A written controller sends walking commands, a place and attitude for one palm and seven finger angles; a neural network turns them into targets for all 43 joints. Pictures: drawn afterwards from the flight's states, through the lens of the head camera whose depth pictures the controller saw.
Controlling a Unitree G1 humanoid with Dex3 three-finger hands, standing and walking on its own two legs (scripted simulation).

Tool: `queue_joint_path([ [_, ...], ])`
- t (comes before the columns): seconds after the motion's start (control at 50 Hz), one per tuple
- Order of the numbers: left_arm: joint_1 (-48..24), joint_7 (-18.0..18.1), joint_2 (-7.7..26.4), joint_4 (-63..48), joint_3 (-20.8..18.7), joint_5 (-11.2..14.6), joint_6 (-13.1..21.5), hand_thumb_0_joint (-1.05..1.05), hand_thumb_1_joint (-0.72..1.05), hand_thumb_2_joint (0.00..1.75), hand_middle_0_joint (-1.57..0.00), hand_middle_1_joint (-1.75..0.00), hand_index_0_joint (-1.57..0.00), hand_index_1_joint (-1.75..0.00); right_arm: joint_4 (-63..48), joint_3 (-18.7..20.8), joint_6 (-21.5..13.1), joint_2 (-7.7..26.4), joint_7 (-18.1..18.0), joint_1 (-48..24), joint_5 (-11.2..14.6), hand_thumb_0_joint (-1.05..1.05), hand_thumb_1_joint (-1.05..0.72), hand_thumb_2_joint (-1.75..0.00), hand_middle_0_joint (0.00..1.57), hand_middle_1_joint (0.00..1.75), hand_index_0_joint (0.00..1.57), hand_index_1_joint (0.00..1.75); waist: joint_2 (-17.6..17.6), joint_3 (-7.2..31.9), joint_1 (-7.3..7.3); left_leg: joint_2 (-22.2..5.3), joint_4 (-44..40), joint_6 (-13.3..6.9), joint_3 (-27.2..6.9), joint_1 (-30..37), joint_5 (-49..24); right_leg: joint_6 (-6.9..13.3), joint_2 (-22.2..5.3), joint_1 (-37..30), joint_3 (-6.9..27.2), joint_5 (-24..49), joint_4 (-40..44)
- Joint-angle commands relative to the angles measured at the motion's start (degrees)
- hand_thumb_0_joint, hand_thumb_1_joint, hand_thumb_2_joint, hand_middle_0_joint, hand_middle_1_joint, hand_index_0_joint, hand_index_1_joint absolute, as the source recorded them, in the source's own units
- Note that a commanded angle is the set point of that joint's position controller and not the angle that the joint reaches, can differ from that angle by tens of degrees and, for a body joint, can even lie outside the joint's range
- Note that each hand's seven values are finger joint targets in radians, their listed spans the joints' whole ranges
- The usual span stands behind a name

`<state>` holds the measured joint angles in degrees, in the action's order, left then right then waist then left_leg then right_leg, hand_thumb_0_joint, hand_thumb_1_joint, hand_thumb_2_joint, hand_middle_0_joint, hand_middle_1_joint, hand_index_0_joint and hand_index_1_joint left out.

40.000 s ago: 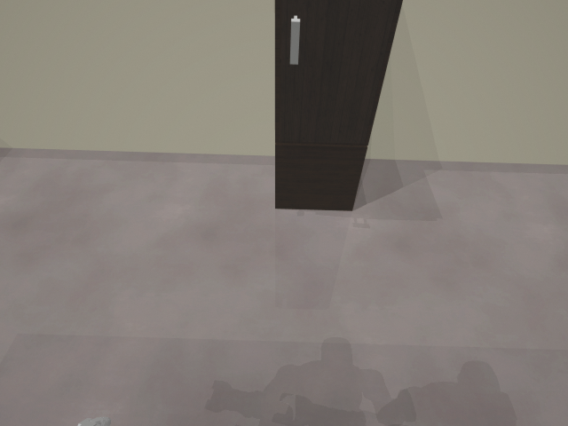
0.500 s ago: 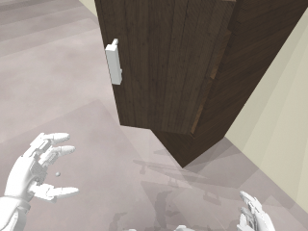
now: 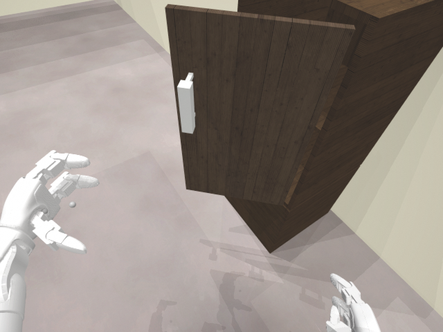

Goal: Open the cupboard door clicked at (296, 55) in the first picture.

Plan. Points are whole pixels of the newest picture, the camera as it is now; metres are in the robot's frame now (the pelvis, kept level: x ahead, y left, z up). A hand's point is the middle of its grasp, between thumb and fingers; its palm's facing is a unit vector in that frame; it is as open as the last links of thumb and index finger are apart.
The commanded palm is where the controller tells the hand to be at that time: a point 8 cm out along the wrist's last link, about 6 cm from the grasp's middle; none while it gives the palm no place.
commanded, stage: raise the hand with hooked fingers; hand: left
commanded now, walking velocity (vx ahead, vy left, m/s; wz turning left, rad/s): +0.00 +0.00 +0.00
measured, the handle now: (189, 102) +0.58 +0.13 +0.09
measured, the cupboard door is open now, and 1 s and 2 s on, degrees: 46 46 46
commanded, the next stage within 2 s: move the hooked fingers beside the handle in 0.54 s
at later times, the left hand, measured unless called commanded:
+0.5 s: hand (64, 194) +0.30 +0.29 +0.10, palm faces -0.05 -1.00 -0.03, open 14.0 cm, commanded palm +0.27 +0.33 +0.11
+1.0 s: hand (96, 168) +0.35 +0.25 +0.10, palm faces -0.09 -1.00 -0.01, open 14.0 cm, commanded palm +0.33 +0.30 +0.10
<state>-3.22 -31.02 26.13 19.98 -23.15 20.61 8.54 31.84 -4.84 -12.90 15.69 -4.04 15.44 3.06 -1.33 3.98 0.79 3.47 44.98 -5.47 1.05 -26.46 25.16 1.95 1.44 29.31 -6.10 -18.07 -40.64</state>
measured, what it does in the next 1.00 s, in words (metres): stands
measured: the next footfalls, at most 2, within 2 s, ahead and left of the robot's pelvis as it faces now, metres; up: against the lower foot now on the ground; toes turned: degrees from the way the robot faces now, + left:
none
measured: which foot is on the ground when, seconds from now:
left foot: down 0.00-1.00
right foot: down 0.00-1.00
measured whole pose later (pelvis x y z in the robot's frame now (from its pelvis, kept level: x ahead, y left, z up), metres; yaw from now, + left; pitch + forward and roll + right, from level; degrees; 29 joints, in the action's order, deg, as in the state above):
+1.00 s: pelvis +0.00 +0.00 +0.00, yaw +0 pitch +9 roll -2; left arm -20.3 -31.8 28.3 36.5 -22.2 17.4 9.6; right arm 32.6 -4.3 -9.1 16.7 -4.4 16.6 2.9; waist -0.8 4.2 -1.2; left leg 3.7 43.3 -5.1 1.4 -28.2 23.8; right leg 2.2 1.3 31.5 -5.6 -17.1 -39.9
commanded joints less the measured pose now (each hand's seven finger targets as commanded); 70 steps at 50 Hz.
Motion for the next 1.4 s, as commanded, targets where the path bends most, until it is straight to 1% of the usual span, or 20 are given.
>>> queue_joint_path([
  [0.0,-17.1,-1.4,17.3,-11.0,-6.8,1.6,3.3,0.00,-0.50,0.30,-0.30,-1.20,-0.30,-1.20,-8.1,4.5,-2.9,9.2,-1.0,-2.2,0.3,0.00,-0.90,-0.90,0.20,0.30,0.20,0.30,-5.6,13.7,-0.16,-4.3,-9.5,6.8,-7.4,7.2,-25.7,0.9,-0.2,-8.6,3.4,11.8,3.7],
  [0.02,-17.3,-1.6,17.8,-10.2,-7.2,1.5,3.1,0.00,-0.50,0.30,-0.30,-1.20,-0.30,-1.20,-8.0,4.6,-2.9,9.3,-1.0,-2.0,0.3,0.00,-0.90,-0.90,0.20,0.30,0.20,0.30,-5.9,14.5,-0.15,-4.4,-9.4,6.8,-7.5,7.9,-26.3,0.8,-0.2,-8.5,3.4,12.0,3.8],
  [0.08,-14.2,-2.7,14.4,-6.1,-4.7,1.6,2.1,0.00,-0.50,0.30,-0.30,-1.20,-0.30,-1.20,-8.1,4.7,-2.8,9.6,-0.6,-1.6,0.3,0.00,-0.90,-0.90,0.20,0.30,0.20,0.30,-3.8,10.7,0.01,-4.7,-9.7,7.3,-8.1,7.0,-28.3,1.0,0.0,-6.5,2.8,12.2,3.7],
  [0.22,-15.0,-1.8,17.6,-11.2,-7.7,1.3,2.9,0.00,-0.50,0.30,-0.30,-1.20,-0.30,-1.20,-8.9,5.3,-2.4,9.8,0.4,-1.1,-0.1,0.00,-0.90,-0.90,0.20,0.30,0.20,0.30,-6.2,14.8,0.68,-5.3,-9.8,8.5,-9.0,10.7,-32.8,0.8,-0.2,-5.9,2.7,12.6,3.1],
  [0.36,-15.9,-0.8,16.4,-11.4,-6.6,0.8,3.8,0.00,-0.50,0.30,-0.30,-1.20,-0.30,-1.20,-8.2,5.5,-2.2,9.9,0.1,-0.9,-0.1,0.00,-0.90,-0.90,0.20,0.30,0.20,0.30,-7.6,13.7,-0.11,-6.1,-10.6,9.0,-10.6,12.3,-31.5,0.5,-0.4,-3.4,2.6,10.2,3.2],
  [0.48,-16.2,-1.9,16.0,-8.8,-6.1,1.1,2.9,0.00,-0.50,0.30,-0.30,-1.20,-0.30,-1.20,-8.0,5.1,-1.8,9.9,-0.1,-1.1,-0.1,0.00,-0.90,-0.90,0.20,0.30,0.20,0.30,-5.4,11.1,-0.15,-5.4,-10.5,8.7,-9.6,9.9,-29.8,0.9,-0.1,-4.4,2.7,11.0,4.0],
  [0.62,-16.3,-2.2,16.1,-8.6,-6.2,1.0,3.1,0.00,-0.50,0.30,-0.30,-1.20,-0.30,-1.20,-8.4,5.1,-1.6,9.7,-0.2,-1.5,0.0,0.00,-0.90,-0.90,0.20,0.30,0.20,0.30,-5.1,13.3,-0.24,-5.0,-10.0,8.3,-9.0,9.6,-28.6,0.8,-0.3,-5.2,2.9,11.3,3.9],
  [0.66,-21.1,-2.0,16.4,-6.3,-5.8,0.9,3.3,0.00,-0.50,0.30,-0.30,-1.20,-0.30,-1.20,-7.6,5.2,-1.2,9.9,-0.8,-1.4,0.1,0.00,-0.90,-0.90,0.20,0.30,0.20,0.30,-3.8,11.4,-1.35,-4.8,-9.9,7.9,-8.4,7.8,-25.0,0.7,-0.2,-4.1,2.9,10.3,4.1],
  [0.68,-22.8,-2.0,17.1,-6.4,-5.7,0.6,3.6,0.00,-0.50,0.30,-0.30,-1.20,-0.30,-1.20,-7.5,4.9,-1.1,10.0,-0.8,-1.2,-0.1,0.00,-0.90,-0.90,0.20,0.30,0.20,0.30,-4.7,11.3,-1.09,-4.5,-9.9,8.0,-8.3,7.5,-24.4,1.1,-0.1,-4.4,3.1,9.9,4.0],
  [0.7,-26.8,-2.1,15.7,-6.8,-3.4,0.4,4.0,0.00,-0.50,0.30,-0.30,-1.20,-0.30,-1.20,-7.3,4.8,-1.0,9.9,-1.1,-1.4,0.1,0.00,-0.90,-0.90,0.20,0.30,0.20,0.30,-5.8,12.0,-2.03,-4.6,-10.1,7.9,-8.4,8.4,-23.4,1.0,-0.2,-3.8,3.1,9.4,4.0],
  [0.8,-33.5,-1.4,16.9,-2.2,-2.0,-1.3,4.6,0.00,-0.50,0.30,-0.30,-1.20,-0.30,-1.20,-6.5,4.6,-0.3,10.0,-1.7,-0.4,0.2,0.00,-0.90,-0.90,0.20,0.30,0.20,0.30,-7.1,13.2,-2.48,-4.4,-10.2,7.9,-8.8,8.1,-20.4,1.3,-0.5,-2.8,3.4,7.3,3.8],
  [0.86,-34.0,-0.8,16.8,2.2,-2.3,-1.5,4.7,0.00,-0.50,0.30,-0.30,-1.20,-0.30,-1.20,-6.0,4.7,0.2,10.1,-1.6,0.5,0.1,0.00,-0.90,-0.90,0.20,0.30,0.20,0.30,-4.4,14.1,-2.46,-4.3,-9.6,7.6,-8.2,7.2,-22.4,1.1,-0.7,-3.6,3.4,8.9,3.8],
  [0.88,-32.8,-0.7,19.2,5.1,-4.6,-1.5,4.4,0.00,-0.50,0.30,-0.30,-1.20,-0.30,-1.20,-5.9,4.6,0.6,10.3,-1.4,1.1,-0.1,0.00,-0.90,-0.90,0.20,0.30,0.20,0.30,-2.9,14.1,-1.59,-4.0,-9.2,7.5,-7.5,5.2,-22.4,1.4,-0.4,-5.5,3.7,9.7,3.7],
  [0.96,-35.1,-0.6,17.7,6.1,-2.7,-2.1,5.1,0.00,-0.50,0.30,-0.30,-1.20,-0.30,-1.20,-6.4,4.6,1.5,10.0,-0.9,1.6,0.1,0.00,-0.90,-0.90,0.20,0.30,0.20,0.30,-5.1,16.2,-2.00,-3.9,-8.5,7.1,-6.2,4.5,-25.9,1.0,-0.8,-6.3,4.2,13.0,3.1],
  [1.02,-35.3,-0.3,20.5,9.1,-5.3,-2.4,5.5,0.00,-0.50,0.30,-0.30,-1.20,-0.30,-1.20,-6.4,5.0,2.5,10.3,-0.4,3.1,0.0,0.00,-0.90,-0.90,0.20,0.30,0.20,0.30,-3.0,17.1,-1.52,-3.8,-8.2,6.6,-5.5,2.4,-25.9,1.0,-0.4,-8.5,4.8,14.4,2.9],
  [1.06,-38.4,-0.1,19.0,9.6,-3.5,-2.6,6.0,0.00,-0.50,0.30,-0.30,-1.20,-0.30,-1.20,-6.3,5.0,2.9,10.2,-0.3,3.4,0.1,0.00,-0.90,-0.90,0.20,0.30,0.20,0.30,-2.7,16.9,-2.61,-3.7,-8.2,6.0,-5.0,1.5,-24.0,0.7,-0.5,-8.0,5.0,14.3,3.1],
  [1.1,-40.4,0.0,21.7,9.0,-5.4,-2.7,7.0,0.00,-0.50,0.30,-0.30,-1.20,-0.30,-1.20,-6.0,5.2,3.5,10.4,-0.2,4.3,0.0,0.00,-0.90,-0.90,0.20,0.30,0.20,0.30,-3.8,19.6,-2.49,-3.6,-7.7,5.9,-4.8,2.1,-25.5,0.8,-0.3,-9.6,5.5,16.0,2.8],
  [1.16,-40.1,0.3,20.6,10.2,-4.7,-3.1,7.7,0.00,-0.50,0.30,-0.30,-1.20,-0.30,-1.20,-5.7,5.3,4.1,10.2,-0.1,5.1,0.0,0.00,-0.90,-0.90,0.20,0.30,0.20,0.30,-5.2,20.0,-2.58,-3.7,-7.6,5.9,-4.6,2.9,-27.5,0.6,-0.4,-9.1,5.6,17.0,2.8],
  [1.2,-41.0,0.2,21.3,11.6,-5.4,-2.9,7.7,0.00,-0.50,0.30,-0.30,-1.20,-0.30,-1.20,-5.2,5.5,4.7,10.5,-0.1,6.0,-0.1,0.00,-0.90,-0.90,0.20,0.30,0.20,0.30,-2.7,20.5,-2.78,-3.7,-7.3,5.3,-4.2,1.9,-28.4,0.4,-0.2,-10.6,6.0,19.3,2.9],
  [1.38,-49.4,1.1,22.6,19.6,-4.4,-4.6,9.0,0.00,-0.50,0.30,-0.30,-1.20,-0.30,-1.20,-3.8,5.3,6.9,10.7,-0.1,7.4,0.1,0.00,-0.90,-0.90,0.20,0.30,0.20,0.30,-2.8,18.1,-4.73,-3.4,-7.0,3.8,-3.0,-2.4,-21.3,0.4,-0.6,-9.7,7.1,17.2,3.3],
])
